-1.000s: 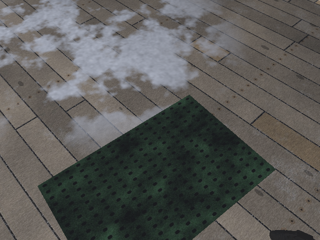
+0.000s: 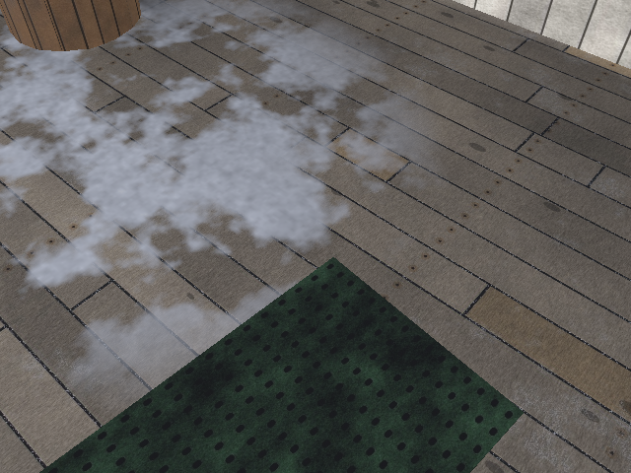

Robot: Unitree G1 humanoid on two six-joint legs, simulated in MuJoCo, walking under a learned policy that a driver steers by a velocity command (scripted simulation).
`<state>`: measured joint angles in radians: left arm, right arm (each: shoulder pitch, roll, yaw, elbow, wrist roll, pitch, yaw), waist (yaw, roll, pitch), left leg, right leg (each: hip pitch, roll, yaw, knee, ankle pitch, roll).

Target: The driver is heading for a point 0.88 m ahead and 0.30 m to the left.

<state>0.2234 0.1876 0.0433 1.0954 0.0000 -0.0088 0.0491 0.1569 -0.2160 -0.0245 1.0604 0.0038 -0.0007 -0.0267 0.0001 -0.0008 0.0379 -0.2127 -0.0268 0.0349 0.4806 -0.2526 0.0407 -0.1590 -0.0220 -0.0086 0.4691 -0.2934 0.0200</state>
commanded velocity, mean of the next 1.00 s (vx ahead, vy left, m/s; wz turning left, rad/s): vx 0.33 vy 0.00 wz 0.23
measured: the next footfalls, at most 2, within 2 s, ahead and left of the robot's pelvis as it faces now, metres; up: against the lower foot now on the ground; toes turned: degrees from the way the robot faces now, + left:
right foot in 0.46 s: +0.12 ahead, -0.17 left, +0.00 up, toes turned -3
left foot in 0.98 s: +0.44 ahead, +0.10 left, +0.00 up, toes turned +19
